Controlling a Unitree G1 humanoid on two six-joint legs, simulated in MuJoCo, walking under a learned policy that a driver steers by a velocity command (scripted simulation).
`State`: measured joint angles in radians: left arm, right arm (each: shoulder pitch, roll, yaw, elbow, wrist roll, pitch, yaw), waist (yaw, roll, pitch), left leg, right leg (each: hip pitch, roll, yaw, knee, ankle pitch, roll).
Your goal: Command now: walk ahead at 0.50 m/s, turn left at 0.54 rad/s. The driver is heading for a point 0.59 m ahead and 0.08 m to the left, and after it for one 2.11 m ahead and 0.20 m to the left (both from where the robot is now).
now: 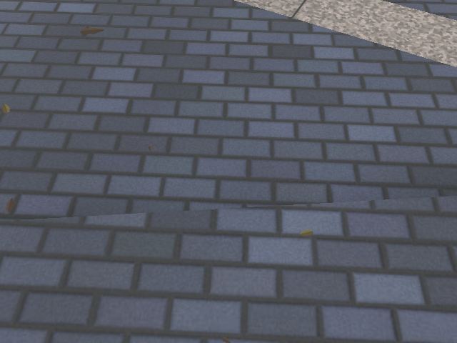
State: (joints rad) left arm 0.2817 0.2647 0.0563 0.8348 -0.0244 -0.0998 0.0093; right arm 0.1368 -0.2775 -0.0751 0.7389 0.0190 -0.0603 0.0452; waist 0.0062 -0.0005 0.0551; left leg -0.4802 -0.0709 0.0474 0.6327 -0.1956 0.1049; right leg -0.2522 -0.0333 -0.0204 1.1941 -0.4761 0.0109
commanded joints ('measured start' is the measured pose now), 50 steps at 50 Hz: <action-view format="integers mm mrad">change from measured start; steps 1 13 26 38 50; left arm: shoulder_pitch -95 -322 -49 23 10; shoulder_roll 127 65 80 170 147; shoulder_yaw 20 7 28 52 29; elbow -138 -230 -178 -55 -60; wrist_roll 12 24 35 9 -11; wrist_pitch -66 -18 -7 2 12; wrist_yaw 1 -15 -10 -18 -13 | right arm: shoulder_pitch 135 214 135 -72 188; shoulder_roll -117 -149 -123 -15 -95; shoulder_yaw -34 -37 -24 19 -17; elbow -40 -45 -143 -185 -84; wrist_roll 2 10 1 1 -20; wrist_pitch -16 5 25 22 -8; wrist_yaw -12 -56 -51 -12 -21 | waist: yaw -52 -81 29 69 -71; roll -15 94 -81 -51 112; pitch -167 -74 -65 -5 -142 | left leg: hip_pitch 532 226 -276 -153 496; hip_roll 299 150 144 147 390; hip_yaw -531 -327 -191 -68 -362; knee -340 -338 639 90 -346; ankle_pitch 119 210 -142 176 7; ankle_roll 223 117 -88 -85 109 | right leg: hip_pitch -507 -263 180 144 -493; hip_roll -57 32 -243 -204 -75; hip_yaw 120 58 368 -16 110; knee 76 -613 -938 -1013 68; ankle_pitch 110 566 228 500 89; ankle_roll -32 41 -199 -193 -25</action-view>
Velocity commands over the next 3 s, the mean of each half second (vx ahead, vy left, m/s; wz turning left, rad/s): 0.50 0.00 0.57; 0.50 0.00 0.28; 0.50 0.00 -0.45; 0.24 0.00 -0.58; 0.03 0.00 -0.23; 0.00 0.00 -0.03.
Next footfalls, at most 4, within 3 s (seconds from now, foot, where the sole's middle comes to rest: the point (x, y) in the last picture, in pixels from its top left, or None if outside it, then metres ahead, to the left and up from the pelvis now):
0.40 right None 0.42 -0.10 -0.75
0.90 left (149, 301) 0.55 0.26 -0.75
1.40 right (212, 227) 0.79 0.09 -0.75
1.86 left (165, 174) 1.11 0.28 -0.89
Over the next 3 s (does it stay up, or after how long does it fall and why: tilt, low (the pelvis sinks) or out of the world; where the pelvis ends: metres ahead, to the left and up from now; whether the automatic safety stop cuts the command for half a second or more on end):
stays up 1.07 0.18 -0.13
